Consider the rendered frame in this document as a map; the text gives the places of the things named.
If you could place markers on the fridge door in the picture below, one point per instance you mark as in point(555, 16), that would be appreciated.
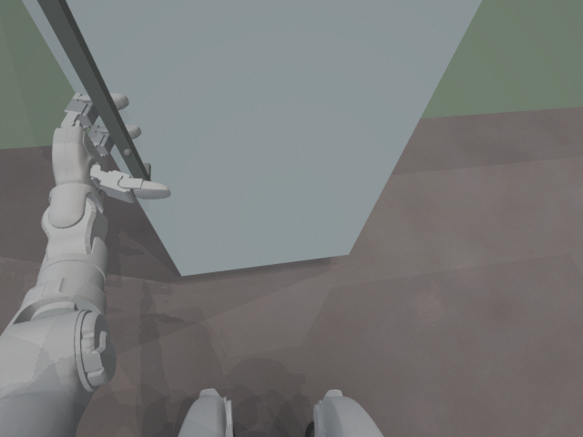
point(275, 124)

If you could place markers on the robot left upper arm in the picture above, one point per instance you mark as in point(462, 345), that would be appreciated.
point(49, 371)

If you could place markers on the handle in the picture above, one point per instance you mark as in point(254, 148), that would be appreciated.
point(65, 27)

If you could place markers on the robot left forearm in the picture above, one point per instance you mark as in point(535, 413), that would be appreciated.
point(74, 270)

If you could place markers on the robot left thigh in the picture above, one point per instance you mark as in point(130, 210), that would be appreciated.
point(208, 417)

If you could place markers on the robot thigh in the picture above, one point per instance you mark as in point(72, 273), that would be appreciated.
point(340, 416)
point(208, 417)

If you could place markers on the left robot hand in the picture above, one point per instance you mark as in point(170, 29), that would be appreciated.
point(74, 153)

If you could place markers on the robot right thigh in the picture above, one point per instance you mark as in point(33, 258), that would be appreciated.
point(340, 416)

